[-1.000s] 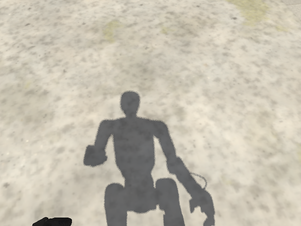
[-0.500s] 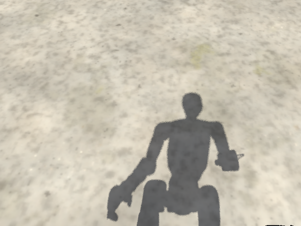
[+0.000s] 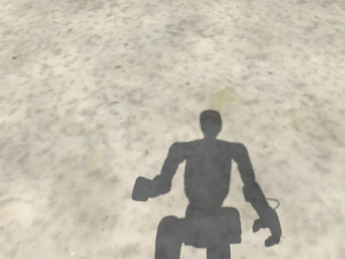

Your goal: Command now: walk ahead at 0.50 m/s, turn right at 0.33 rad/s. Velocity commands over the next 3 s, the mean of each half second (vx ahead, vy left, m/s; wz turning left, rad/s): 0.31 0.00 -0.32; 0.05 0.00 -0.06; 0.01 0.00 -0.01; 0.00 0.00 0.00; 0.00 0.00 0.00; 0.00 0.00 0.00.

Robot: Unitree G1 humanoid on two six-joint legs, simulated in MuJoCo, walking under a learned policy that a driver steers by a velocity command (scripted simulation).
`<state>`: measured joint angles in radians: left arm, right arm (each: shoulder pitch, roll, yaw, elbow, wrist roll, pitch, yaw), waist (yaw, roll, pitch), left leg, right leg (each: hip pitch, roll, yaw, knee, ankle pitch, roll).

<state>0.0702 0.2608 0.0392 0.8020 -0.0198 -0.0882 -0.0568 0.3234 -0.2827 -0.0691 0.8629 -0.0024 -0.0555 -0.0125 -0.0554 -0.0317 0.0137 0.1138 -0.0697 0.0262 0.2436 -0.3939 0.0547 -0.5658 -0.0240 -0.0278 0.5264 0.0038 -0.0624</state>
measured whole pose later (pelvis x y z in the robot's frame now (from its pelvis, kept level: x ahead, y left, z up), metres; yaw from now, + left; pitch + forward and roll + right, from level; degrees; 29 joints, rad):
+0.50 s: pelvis +0.26 -0.01 +0.00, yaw -12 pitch +2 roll -1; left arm 0.24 0.29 0.05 0.81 0.00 -0.02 0.02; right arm 0.12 -0.26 -0.04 0.74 -0.04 -0.09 0.00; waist 0.04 0.00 0.01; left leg -0.45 -0.01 -0.03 0.48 -0.04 0.01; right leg -0.18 0.11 0.14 0.57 -0.39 -0.05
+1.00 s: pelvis +0.32 -0.04 +0.01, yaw -13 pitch -1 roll +0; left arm 0.26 0.23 0.03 0.94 0.01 -0.01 0.03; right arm 0.15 -0.23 -0.04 0.89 -0.01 -0.01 -0.01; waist 0.00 0.01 0.02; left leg -0.31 -0.01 -0.02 0.53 -0.21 -0.01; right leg -0.18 -0.01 0.04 0.55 -0.36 0.02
